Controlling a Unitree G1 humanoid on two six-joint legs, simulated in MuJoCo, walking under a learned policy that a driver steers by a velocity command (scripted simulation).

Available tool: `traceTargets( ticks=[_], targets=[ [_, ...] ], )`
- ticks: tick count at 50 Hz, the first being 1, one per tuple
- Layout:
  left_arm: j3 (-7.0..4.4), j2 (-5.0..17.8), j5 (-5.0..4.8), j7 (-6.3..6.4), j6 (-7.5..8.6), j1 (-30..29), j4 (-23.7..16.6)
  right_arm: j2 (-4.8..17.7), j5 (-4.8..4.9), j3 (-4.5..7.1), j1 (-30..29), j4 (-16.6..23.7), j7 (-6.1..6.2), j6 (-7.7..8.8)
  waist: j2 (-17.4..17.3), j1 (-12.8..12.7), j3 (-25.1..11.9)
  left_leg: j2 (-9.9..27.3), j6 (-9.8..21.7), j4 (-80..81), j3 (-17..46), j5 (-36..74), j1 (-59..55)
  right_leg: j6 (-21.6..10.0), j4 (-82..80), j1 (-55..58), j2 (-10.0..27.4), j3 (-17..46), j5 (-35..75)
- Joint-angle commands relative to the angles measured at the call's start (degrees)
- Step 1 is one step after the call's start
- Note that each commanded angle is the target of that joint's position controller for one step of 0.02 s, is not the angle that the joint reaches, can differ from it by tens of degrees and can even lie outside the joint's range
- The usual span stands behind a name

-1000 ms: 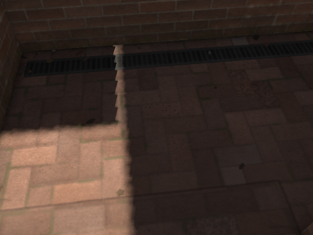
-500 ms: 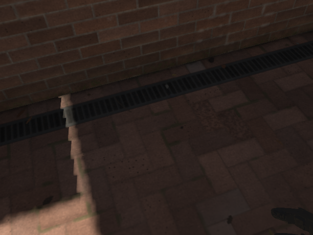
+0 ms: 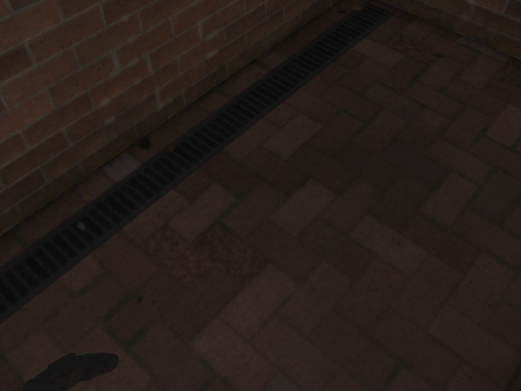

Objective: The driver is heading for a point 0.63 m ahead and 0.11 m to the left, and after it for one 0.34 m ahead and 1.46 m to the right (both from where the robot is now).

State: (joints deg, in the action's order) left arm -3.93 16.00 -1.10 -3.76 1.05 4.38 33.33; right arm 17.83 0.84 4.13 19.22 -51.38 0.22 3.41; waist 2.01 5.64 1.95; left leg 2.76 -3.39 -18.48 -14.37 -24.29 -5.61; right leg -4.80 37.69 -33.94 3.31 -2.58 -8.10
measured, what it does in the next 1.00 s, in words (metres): walks ahead: right foot, then left foot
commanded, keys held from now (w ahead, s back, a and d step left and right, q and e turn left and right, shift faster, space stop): w+e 0.10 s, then w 0.18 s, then w+q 0.40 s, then e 0.32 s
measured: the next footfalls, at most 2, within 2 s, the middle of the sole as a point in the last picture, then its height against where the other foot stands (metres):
right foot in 0.02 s outside the picture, level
left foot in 0.58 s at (211, 364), level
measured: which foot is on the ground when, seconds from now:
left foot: down 0.00-0.04, up 0.06-0.56, down 0.58-1.00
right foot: up 0.00-0.00, down 0.02-0.58, up 0.60-1.00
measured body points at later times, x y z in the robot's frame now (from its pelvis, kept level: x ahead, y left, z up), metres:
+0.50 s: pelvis +0.28 -0.01 +0.02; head +0.31 -0.03 +0.46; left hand +0.35 +0.28 -0.09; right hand +0.44 -0.26 -0.09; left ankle +0.49 +0.12 -0.68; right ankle +0.14 -0.10 -0.72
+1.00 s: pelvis +0.56 +0.02 +0.02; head +0.60 +0.03 +0.47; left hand +0.72 +0.27 -0.09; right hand +0.67 -0.26 -0.09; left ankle +0.49 +0.11 -0.72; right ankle +0.71 -0.11 -0.69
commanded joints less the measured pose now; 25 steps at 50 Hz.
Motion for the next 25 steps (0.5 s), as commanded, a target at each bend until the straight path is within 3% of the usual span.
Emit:
traceTargets(
  ticks=[1,2,3,4,5,6,7,8,9,10,11,14,18,20,22,24,25],
  targets=[
    [-5.68,12.3,-0.37,2.0,-0.39,20.87,2.06,9.5,0.69,1.83,-3.14,3.22,0.46,-0.22,-7.38,-14.3,-9.96,9.15,5.83,-27.38,1.1,54.58,11.19,-5.5,-5.76,30.62,-5.61,-1.07,1.62],
    [-6.58,18.08,-0.57,3.45,-0.58,22.51,2.85,2.74,-2.64,0.01,1.08,5.03,0.48,0.19,8.35,-10.54,-13.18,2.79,2.62,-47.68,1.45,12.33,31.73,-10.63,-6.83,47.23,7.13,21.19,5.24],
    [-5.85,18.84,-0.11,2.71,0.9,21.26,0.57,2.35,-1.39,-0.82,2.95,7.15,-0.03,2.26,13.89,-7.77,-23.12,-5.73,1.29,-60.69,15.41,-12.07,43.45,-20.27,-17.19,54.12,16.59,50.33,-4.94],
    [-4.42,13.62,-0.19,2.07,2.07,20.21,0.87,7.23,0.72,0.59,-2.58,7.81,-0.41,3.68,6.0,-10.58,-20.09,-2.08,1.83,-62.82,20.4,-7.59,48.95,-16.53,-19.72,52.15,14.88,44.82,-6.91],
    [-3.77,11.68,-0.31,1.97,2.77,17.86,1.52,7.18,1.26,0.53,-5.32,8.77,-0.42,4.54,4.31,-9.48,-13.29,0.12,2.62,-59.03,19.05,-2.51,49.86,-14.11,-19.91,45.25,12.37,36.32,-4.34],
    [-3.21,10.12,-0.18,2.03,3.1,13.39,1.13,6.34,0.11,0.49,-5.9,7.9,0.23,4.73,-1.55,-7.11,-9.74,2.74,2.52,-54.13,18.83,2.02,47.09,-12.08,-20.14,37.58,10.3,30.26,0.49],
    [-2.54,8.16,0.5,2.17,3.3,9.94,0.63,6.85,-0.89,0.92,-5.81,7.51,0.53,4.26,-2.01,-5.33,-7.56,4.38,2.16,-49.92,19.2,4.86,43.36,-11.41,-21.08,31.72,9.06,26.36,7.52],
    [-2.15,7.38,1.41,2.4,3.42,8.33,0.39,6.92,-1.05,1.16,-4.84,7.25,0.34,3.47,-0.68,-3.94,-7.0,5.06,1.89,-48.4,19.58,6.12,39.97,-11.5,-22.32,28.22,8.65,24.6,12.81],
    [-2.04,6.07,1.86,2.11,3.35,7.81,1.28,6.64,-1.51,1.51,-3.4,6.59,-0.04,2.65,-2.02,-3.75,-7.62,5.36,1.12,-46.89,20.14,7.33,38.53,-12.82,-22.87,27.36,9.37,24.18,18.52],
    [-2.31,6.65,1.02,2.29,3.15,9.01,2.56,4.77,-1.33,0.92,-4.19,6.65,-0.32,2.67,-1.35,-3.79,-6.97,6.18,0.66,-44.66,18.97,7.73,39.94,-12.67,-24.1,26.68,9.2,21.64,17.01],
    [-2.61,7.85,1.27,2.66,3.08,10.89,3.55,3.29,-1.71,0.51,-5.78,7.32,-0.38,2.54,-1.03,-4.33,-5.32,6.5,0.29,-42.73,18.81,9.89,41.23,-12.63,-25.73,25.83,9.06,20.2,15.25],
    [-2.79,8.31,1.28,3.82,2.46,13.54,5.5,2.27,-1.58,0.01,-11.49,8.84,-0.87,2.48,0.23,-6.24,-1.6,6.27,-0.6,-33.66,18.52,20.11,45.85,-11.04,-28.57,26.51,7.84,16.31,13.17],
    [-2.6,8.04,0.89,4.13,2.23,14.8,7.72,0.34,-0.58,-1.0,-16.39,9.58,-2.0,3.12,2.44,-8.54,0.92,3.97,0.77,-20.23,15.79,34.76,42.61,-7.19,-29.94,26.65,5.84,8.38,11.18],
    [-2.69,9.36,0.63,4.15,3.33,16.82,9.16,1.16,0.03,-0.84,-18.87,10.58,-1.64,3.17,3.51,-9.35,2.4,2.17,1.43,-16.94,14.43,35.44,40.67,-6.18,-30.95,26.22,5.91,7.42,5.39],
    [-2.91,8.46,0.41,4.88,3.72,18.61,11.17,0.69,-0.12,-1.06,-19.25,10.97,-2.24,2.44,3.35,-9.78,3.29,1.99,2.52,-15.4,13.99,34.62,42.62,-5.45,-28.81,30.21,7.36,5.03,8.69],
    [-3.54,9.35,0.36,5.45,3.25,18.72,12.07,0.92,0.32,-0.96,-20.48,12.09,-2.9,2.42,2.58,-9.32,3.41,1.26,4.33,-14.64,14.72,27.08,45.69,-4.73,-25.52,35.28,10.66,5.2,13.02],
    [-3.28,9.68,0.81,5.2,3.13,16.98,10.94,2.36,1.33,-0.7,-20.94,12.95,-3.15,2.31,3.78,-9.13,3.61,1.6,6.07,-14.07,15.65,23.2,45.35,-4.45,-26.12,36.91,12.0,6.18,13.0]
  ],
)
Velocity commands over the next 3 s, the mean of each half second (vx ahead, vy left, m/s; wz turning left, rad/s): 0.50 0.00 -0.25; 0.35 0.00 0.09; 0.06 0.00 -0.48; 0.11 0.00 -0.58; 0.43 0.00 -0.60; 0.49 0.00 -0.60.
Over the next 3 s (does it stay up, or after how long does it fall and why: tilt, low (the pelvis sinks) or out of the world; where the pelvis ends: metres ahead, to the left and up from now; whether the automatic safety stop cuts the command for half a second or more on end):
stays up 0.95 -0.40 0.02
